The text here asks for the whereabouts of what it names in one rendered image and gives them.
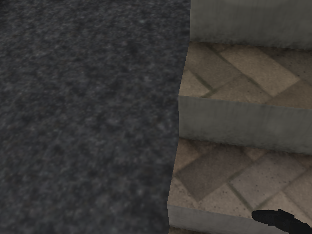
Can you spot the robot right hand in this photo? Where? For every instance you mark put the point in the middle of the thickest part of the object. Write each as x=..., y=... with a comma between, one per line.
x=282, y=220

